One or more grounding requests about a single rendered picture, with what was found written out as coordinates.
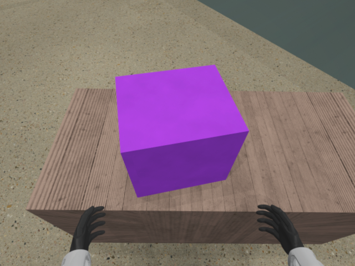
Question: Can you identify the left robot forearm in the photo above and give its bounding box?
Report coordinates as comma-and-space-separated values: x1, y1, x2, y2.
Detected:
61, 249, 91, 266

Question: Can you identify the robot left hand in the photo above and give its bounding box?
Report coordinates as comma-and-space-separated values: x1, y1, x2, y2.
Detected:
69, 206, 106, 252

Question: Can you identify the pedestal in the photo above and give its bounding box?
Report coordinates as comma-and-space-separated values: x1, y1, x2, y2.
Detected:
26, 88, 355, 244

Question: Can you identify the robot right hand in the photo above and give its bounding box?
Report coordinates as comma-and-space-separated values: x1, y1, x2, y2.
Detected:
256, 204, 304, 255

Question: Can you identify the carton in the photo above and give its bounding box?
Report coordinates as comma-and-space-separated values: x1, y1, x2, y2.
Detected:
115, 65, 249, 198

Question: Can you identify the right robot forearm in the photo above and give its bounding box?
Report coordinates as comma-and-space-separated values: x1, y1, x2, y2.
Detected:
288, 247, 324, 266

